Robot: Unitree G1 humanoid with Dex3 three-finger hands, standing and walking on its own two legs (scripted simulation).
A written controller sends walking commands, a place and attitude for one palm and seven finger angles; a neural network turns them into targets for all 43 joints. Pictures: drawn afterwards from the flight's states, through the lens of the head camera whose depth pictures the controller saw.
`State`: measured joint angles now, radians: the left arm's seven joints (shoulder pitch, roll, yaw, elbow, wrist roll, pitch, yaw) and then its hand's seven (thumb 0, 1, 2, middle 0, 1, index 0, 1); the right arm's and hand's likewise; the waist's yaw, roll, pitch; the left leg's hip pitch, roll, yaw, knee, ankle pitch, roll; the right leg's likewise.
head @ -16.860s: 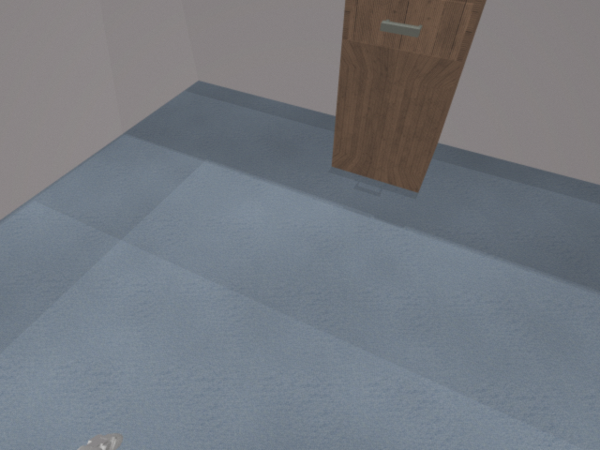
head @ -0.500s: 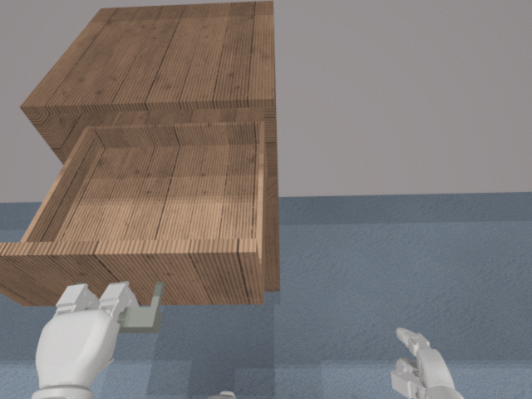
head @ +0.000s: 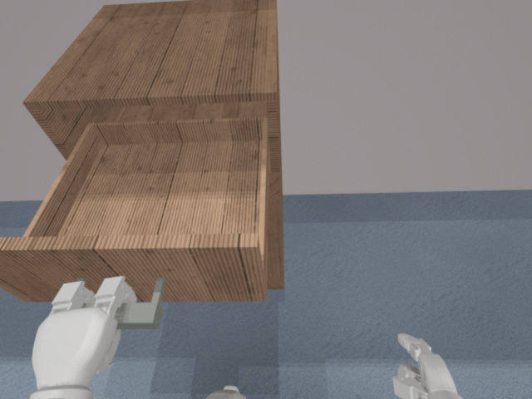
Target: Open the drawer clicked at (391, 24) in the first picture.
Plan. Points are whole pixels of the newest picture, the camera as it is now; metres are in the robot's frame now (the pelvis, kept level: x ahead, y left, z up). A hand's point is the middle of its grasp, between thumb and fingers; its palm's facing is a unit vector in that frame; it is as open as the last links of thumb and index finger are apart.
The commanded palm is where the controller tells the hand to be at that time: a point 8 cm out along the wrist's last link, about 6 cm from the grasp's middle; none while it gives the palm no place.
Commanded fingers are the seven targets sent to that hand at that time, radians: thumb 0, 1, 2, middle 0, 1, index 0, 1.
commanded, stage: open the thumb to release the handle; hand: left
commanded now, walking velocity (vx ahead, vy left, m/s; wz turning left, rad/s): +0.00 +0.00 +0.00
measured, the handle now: (114, 300) +0.24 +0.25 +0.03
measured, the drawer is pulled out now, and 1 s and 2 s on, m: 0.30 0.30 0.30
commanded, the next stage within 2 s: lift the hand off the handle in 0.24 s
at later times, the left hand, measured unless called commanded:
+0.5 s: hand (100, 345) +0.18 +0.25 +0.02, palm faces +0.02 -0.07 -1.00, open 13.7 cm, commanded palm +0.17 +0.26 +0.07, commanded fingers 0.00 -0.50 0.30 -0.30 -1.20 -0.30 -1.20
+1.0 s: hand (82, 323) +0.20 +0.26 +0.06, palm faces +0.05 -0.06 -1.00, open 13.5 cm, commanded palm +0.18 +0.26 +0.12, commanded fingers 0.00 -0.50 0.30 -0.30 -1.20 -0.30 -1.20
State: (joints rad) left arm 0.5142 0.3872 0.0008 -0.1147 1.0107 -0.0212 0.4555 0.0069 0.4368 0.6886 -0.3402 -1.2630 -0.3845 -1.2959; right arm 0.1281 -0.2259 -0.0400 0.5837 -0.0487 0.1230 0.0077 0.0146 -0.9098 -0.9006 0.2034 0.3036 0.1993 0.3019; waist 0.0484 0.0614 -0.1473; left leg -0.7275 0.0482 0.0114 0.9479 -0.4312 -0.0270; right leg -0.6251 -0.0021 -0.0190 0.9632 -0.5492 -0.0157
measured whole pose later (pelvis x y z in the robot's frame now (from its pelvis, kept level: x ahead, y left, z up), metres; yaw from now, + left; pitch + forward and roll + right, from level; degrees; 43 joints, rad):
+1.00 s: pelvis -0.01 +0.00 +0.02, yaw +1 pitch +7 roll +0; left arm 0.32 0.44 0.00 -0.03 0.96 0.00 0.33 0.00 -0.49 0.30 -0.35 -1.21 -0.37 -1.22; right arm 0.12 -0.22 -0.01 0.64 -0.01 0.10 -0.07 0.01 -0.91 -0.90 0.20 0.30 0.20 0.30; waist 0.06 0.07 -0.10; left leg -0.57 0.04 -0.01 0.79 -0.34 -0.03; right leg -0.46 0.00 -0.04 0.81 -0.46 -0.02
